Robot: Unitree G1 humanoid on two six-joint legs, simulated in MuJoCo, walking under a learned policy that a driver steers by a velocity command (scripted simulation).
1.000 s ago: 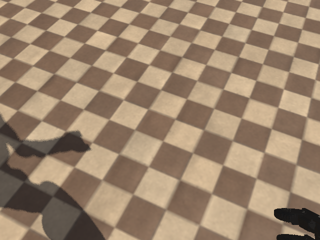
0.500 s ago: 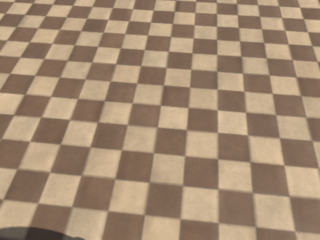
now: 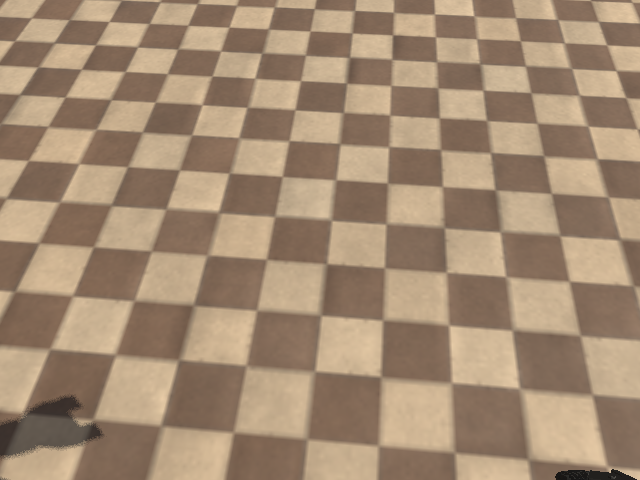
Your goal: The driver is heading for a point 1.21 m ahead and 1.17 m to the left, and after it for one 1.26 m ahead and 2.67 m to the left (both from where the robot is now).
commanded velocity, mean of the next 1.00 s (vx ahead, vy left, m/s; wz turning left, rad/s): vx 0.50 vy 0.00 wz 0.50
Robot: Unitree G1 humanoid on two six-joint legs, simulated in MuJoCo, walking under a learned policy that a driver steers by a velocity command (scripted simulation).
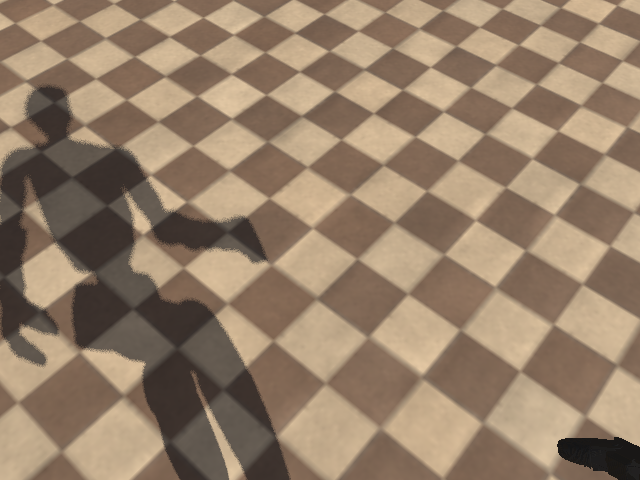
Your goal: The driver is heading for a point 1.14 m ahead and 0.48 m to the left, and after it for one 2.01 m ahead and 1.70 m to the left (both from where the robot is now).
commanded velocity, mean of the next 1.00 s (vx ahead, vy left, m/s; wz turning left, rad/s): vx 0.50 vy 0.00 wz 0.60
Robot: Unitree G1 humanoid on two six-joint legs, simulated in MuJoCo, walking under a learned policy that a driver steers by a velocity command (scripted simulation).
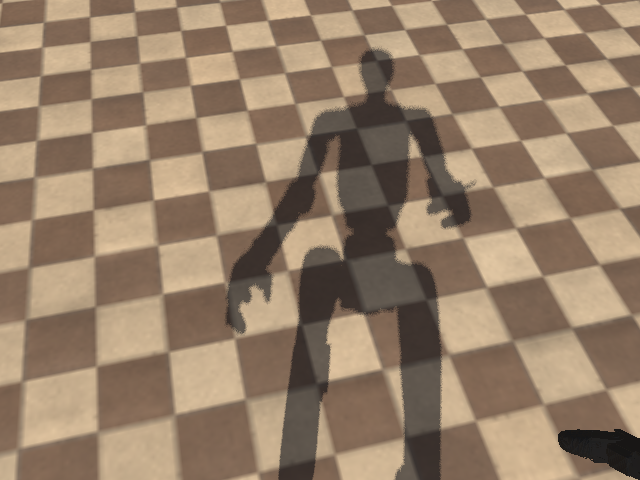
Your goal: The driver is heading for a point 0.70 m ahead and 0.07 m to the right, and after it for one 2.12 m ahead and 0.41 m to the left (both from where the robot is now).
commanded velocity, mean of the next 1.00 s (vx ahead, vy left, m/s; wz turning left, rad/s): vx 0.50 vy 0.00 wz -0.16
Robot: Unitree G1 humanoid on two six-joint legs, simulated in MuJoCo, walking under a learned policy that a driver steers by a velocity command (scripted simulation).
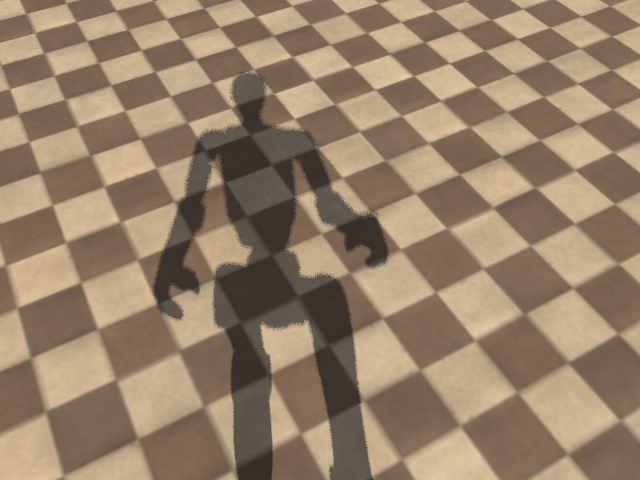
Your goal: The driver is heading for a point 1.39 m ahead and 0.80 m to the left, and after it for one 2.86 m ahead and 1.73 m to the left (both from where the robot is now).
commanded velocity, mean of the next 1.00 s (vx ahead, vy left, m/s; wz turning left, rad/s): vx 0.50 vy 0.00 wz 0.50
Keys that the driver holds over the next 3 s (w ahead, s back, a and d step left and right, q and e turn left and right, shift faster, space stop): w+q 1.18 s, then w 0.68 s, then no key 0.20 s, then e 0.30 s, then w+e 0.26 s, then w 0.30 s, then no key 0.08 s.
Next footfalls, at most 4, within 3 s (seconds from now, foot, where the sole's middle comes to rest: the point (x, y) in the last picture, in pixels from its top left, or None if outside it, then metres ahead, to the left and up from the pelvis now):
0.08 left None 0.22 0.13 -0.77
0.56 right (365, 454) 0.53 -0.02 -0.77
1.08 left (199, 387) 0.66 0.35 -0.77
1.58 right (210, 258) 1.02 0.39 -0.77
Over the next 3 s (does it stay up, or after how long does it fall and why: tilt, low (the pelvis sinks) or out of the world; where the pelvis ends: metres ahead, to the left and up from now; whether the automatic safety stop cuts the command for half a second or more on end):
stays up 1.22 0.70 -0.02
